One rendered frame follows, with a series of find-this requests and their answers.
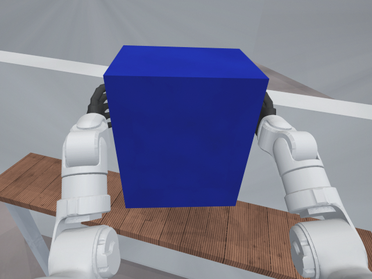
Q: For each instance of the left robot upper arm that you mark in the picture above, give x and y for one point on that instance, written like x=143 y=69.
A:
x=85 y=253

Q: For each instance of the right robot forearm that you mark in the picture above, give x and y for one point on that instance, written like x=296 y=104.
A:
x=308 y=190

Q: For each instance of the left robot hand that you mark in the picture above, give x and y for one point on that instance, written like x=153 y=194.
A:
x=97 y=104

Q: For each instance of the carton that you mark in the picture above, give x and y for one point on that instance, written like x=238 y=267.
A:
x=183 y=122

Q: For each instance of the right robot hand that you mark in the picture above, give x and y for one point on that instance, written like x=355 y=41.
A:
x=267 y=109

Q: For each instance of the left robot forearm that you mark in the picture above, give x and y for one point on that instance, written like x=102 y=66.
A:
x=84 y=174

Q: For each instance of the table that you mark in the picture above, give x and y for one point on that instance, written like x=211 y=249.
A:
x=247 y=236

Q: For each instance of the right robot upper arm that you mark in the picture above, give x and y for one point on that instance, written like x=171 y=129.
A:
x=327 y=249

